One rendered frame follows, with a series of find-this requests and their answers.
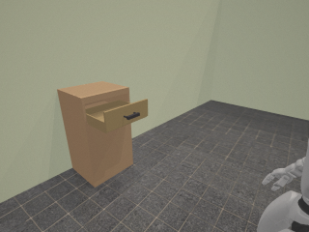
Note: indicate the right robot thigh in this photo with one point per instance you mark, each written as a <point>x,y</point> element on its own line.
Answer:
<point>276,215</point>

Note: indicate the right robot forearm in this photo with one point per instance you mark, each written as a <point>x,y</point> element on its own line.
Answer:
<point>295,169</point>

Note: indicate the handle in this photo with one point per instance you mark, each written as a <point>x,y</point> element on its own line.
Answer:
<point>135,114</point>

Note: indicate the drawer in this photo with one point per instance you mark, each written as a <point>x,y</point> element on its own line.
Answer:
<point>109,116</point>

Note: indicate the robot right hand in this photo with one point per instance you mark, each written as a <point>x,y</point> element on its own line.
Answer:
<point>280,174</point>

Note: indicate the robot torso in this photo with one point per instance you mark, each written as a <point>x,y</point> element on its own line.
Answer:
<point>299,210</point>

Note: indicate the cabinet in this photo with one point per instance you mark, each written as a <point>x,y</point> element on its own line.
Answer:
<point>95,155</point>

